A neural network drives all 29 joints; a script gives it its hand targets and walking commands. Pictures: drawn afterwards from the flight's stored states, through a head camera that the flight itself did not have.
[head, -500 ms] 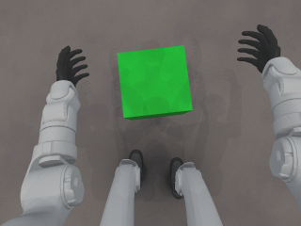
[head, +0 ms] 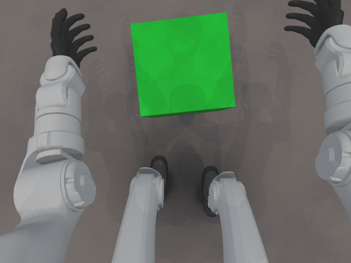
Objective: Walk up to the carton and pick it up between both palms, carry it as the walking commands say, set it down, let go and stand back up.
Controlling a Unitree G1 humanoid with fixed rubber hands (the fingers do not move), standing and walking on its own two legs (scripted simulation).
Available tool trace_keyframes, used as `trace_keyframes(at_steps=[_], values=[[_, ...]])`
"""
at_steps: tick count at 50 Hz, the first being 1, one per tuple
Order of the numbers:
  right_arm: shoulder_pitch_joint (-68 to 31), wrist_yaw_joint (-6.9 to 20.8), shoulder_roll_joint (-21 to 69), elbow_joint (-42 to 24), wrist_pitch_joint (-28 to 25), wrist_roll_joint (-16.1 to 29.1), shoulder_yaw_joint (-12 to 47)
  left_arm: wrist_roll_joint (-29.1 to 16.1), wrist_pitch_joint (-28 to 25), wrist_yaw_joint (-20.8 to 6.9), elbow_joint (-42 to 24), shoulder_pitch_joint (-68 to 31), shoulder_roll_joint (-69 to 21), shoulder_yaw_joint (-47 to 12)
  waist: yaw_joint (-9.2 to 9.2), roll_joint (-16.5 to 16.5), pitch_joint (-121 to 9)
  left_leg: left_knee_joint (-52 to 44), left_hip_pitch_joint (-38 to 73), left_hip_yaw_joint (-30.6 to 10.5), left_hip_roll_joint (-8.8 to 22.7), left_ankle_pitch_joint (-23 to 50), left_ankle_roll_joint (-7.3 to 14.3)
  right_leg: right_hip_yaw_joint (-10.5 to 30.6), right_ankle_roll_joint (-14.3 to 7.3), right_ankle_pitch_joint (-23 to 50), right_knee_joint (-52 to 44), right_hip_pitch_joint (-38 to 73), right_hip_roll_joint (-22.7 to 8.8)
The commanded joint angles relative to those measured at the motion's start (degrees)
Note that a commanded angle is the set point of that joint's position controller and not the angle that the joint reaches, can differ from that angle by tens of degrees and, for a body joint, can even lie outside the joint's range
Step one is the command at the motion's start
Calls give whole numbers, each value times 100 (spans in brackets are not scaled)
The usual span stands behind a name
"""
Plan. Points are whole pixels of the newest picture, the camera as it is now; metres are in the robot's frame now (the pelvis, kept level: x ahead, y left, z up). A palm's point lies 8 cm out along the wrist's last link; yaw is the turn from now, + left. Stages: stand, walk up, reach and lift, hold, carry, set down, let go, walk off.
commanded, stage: reach and lift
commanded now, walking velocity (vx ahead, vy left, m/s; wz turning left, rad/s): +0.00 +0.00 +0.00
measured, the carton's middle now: (182, 74) +0.55 +0.02 -0.48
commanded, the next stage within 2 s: none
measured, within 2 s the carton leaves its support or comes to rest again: neither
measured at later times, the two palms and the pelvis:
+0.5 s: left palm (100, 71) +0.51 +0.24 -0.27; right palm (282, 54) +0.55 -0.22 -0.26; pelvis -0.03 +0.00 -0.14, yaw +0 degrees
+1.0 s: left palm (119, 84) +0.50 +0.23 -0.41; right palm (257, 73) +0.54 -0.21 -0.41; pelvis -0.03 +0.00 -0.24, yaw +1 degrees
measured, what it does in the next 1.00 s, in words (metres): lowers itself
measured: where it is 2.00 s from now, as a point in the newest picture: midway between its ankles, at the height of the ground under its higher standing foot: (184, 194)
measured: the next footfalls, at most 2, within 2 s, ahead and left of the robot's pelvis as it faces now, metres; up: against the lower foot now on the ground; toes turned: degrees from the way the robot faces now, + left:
none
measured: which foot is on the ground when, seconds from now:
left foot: down 0.00-1.00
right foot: down 0.00-1.00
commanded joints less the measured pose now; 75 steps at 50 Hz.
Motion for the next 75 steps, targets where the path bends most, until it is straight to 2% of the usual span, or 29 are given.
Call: trace_keyframes(at_steps=[1, 6, 10, 17, 26, 34, 47, 52, 54, 57, 62, 75], values=[[-1385, -68, -952, -592, -60, 92, 12, -91, -83, 71, -628, -1249, 833, -7, 53, -305, -5781, 573, 3566, 11, -187, 2031, -105, 101, 237, 1926, -124, 1931, -10], [-1772, -163, -1266, -954, 77, 296, 234, -361, 42, 198, -1006, -1631, 1062, -173, 65, -264, -6599, 1228, 3659, 102, -226, 2011, -128, -2, 220, 1736, 502, 1779, 42], [-2027, -202, -1377, -1025, 189, 393, 384, -526, 156, 258, -1040, -1813, 1090, -277, 66, -313, -6543, 1605, 3348, 144, -226, 1701, -128, -48, 188, 1376, 881, 1524, 55], [-2281, -222, -1361, -792, 249, 471, 541, -556, 198, 281, -753, -2016, 1150, -260, 118, -421, -5944, 2239, 2597, 167, -186, 1294, -100, -52, 157, 952, 1513, 901, 29], [-2528, -333, -1351, -610, 179, 564, 752, -628, 62, 304, -471, -2340, 1236, -324, 105, -341, -5608, 3107, 2160, 170, -141, 1214, -87, -13, 172, 827, 2362, 383, -61], [-2732, -486, -1338, -531, 55, 675, 1029, -764, -133, 339, -146, -2534, 1345, -465, 94, -406, -5274, 3815, 1691, 203, -105, 1109, -67, 122, 184, 868, 3077, 363, -171], [-3201, -712, -1399, -188, -235, 1053, 1497, -1060, -526, 389, 562, -3001, 1639, -710, 189, -492, -4594, 4745, 1220, 201, 49, 995, -66, 341, 172, 962, 3991, 388, -336], [-3488, -831, -1571, -419, -272, 1201, 1595, -1239, -576, 482, 332, -3222, 1792, -797, 225, -502, -4991, 4939, 1408, 228, 61, 1090, -49, 308, 153, 1085, 4215, 745, -344], [-3454, -849, -1569, -452, -278, 1236, 1637, -1359, -578, 499, 344, -3184, 1716, -896, 162, -483, -5066, 5003, 1509, 220, 52, 1249, -56, 293, 134, 1263, 4277, 837, -335], [-3251, -832, -1501, -207, -246, 1201, 1634, -1399, -529, 479, 627, -2993, 1636, -946, 96, -465, -4694, 4988, 1340, 202, 41, 1154, -61, 276, 137, 1152, 4274, 636, -332], [-3175, -752, -1393, 46, -250, 1222, 1634, -1278, -537, 482, 766, -2952, 1633, -892, 172, -376, -4144, 4913, 1173, 168, 43, 975, -43, 278, 111, 819, 4240, 185, -329], [-3642, -792, -1266, 340, -284, 1284, 1743, -1305, -553, 554, 828, -3476, 1460, -1092, 166, -282, -4185, 4813, 1381, 135, 21, 834, -68, 275, 99, 560, 4124, 35, -303]])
